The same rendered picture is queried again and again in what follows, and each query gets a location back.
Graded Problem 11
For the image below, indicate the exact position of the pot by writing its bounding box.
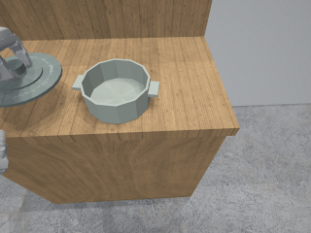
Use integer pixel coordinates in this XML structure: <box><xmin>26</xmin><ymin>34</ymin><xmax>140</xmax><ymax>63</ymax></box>
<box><xmin>72</xmin><ymin>58</ymin><xmax>160</xmax><ymax>124</ymax></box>

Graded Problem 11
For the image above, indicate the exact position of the table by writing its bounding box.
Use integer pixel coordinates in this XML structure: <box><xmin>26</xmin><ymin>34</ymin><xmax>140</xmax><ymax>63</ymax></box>
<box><xmin>0</xmin><ymin>0</ymin><xmax>240</xmax><ymax>204</ymax></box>

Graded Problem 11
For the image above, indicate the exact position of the robot left hand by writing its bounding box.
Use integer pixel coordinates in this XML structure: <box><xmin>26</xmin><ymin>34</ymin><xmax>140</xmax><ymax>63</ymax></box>
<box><xmin>0</xmin><ymin>26</ymin><xmax>32</xmax><ymax>82</ymax></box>

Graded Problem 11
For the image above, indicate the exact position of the lid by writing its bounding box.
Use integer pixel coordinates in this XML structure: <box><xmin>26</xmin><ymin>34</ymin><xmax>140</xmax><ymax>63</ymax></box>
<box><xmin>0</xmin><ymin>52</ymin><xmax>63</xmax><ymax>108</ymax></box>

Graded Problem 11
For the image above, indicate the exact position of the knob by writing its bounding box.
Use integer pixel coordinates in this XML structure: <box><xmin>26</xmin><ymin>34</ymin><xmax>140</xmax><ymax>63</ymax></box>
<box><xmin>7</xmin><ymin>59</ymin><xmax>26</xmax><ymax>75</ymax></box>

